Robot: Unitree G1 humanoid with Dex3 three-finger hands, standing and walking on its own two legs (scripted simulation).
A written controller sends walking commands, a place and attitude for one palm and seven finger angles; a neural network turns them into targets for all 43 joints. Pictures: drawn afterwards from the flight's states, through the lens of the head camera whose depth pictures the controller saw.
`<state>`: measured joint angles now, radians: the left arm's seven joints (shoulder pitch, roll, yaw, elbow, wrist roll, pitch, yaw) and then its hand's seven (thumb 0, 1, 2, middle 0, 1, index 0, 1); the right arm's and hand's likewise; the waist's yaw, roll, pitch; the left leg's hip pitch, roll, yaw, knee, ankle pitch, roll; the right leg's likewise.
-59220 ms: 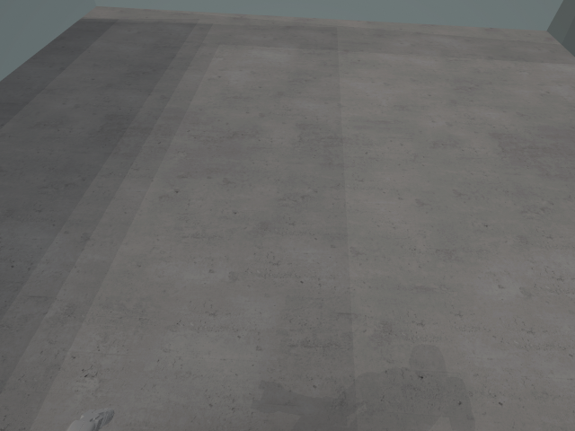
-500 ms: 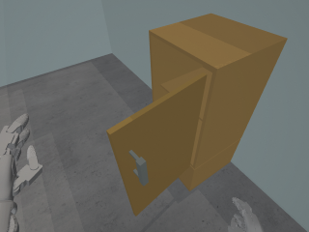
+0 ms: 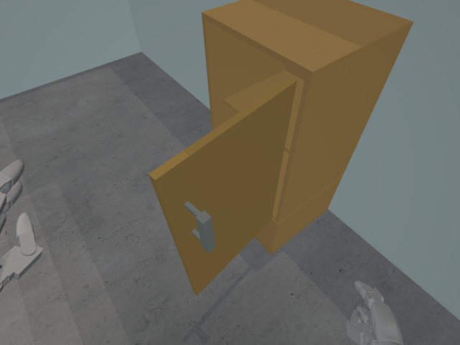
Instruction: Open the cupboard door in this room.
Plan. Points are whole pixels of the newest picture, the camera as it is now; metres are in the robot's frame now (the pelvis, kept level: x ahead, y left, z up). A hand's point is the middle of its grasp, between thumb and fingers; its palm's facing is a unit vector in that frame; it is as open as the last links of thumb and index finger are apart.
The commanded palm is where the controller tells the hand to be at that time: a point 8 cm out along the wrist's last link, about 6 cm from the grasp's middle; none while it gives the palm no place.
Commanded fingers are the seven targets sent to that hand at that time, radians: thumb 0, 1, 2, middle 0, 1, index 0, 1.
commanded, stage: step back with the hand held close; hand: left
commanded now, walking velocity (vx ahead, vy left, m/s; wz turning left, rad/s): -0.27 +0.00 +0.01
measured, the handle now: (199, 227) +0.34 +0.09 -0.03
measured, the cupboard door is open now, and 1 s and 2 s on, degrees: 99 99 99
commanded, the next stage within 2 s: stop stepping back and stand still in 0.92 s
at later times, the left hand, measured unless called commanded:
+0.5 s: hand out of the picture +0.13 +0.28 +0.16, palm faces +0.46 -0.74 -0.48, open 7.4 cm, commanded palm +0.06 +0.32 +0.17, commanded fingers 0.00 0.90 0.90 -0.20 -0.30 -0.20 -0.30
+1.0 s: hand out of the picture +0.08 +0.23 +0.15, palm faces +0.30 -0.82 -0.48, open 7.4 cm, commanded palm +0.00 +0.28 +0.17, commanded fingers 0.00 0.90 0.90 -0.20 -0.30 -0.20 -0.30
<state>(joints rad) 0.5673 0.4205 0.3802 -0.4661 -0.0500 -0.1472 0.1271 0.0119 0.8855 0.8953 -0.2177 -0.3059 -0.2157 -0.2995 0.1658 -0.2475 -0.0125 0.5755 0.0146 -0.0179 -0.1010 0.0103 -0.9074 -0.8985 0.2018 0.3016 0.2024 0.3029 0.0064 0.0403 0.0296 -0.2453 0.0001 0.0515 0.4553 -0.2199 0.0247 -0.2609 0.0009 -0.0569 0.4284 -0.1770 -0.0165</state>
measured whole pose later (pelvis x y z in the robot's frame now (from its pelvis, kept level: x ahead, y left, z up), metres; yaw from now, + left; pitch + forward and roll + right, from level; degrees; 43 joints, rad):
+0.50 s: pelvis -0.06 +0.01 -0.02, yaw +3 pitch +1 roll -2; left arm 0.55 0.40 0.44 -0.55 -0.02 -0.22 0.16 0.01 0.89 0.90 -0.22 -0.31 -0.21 -0.30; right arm 0.19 -0.21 0.01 0.59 0.00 -0.09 -0.08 0.01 -0.90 -0.90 0.20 0.30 0.21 0.30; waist 0.01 0.00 0.05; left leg -0.43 -0.01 0.01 0.61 -0.21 0.04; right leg -0.37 0.04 0.02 0.56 -0.20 0.00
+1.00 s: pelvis -0.15 -0.01 -0.01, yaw -2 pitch +4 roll -3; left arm 0.50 0.47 0.41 -0.57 -0.07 -0.21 0.12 0.01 0.89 0.90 -0.21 -0.31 -0.21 -0.30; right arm 0.06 -0.17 0.03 0.62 -0.02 -0.10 -0.05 0.01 -0.90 -0.90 0.21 0.30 0.21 0.30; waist 0.02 0.00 0.05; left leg -0.52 0.08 0.05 0.39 0.06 0.01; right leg -0.12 0.08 0.01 0.42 -0.38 -0.02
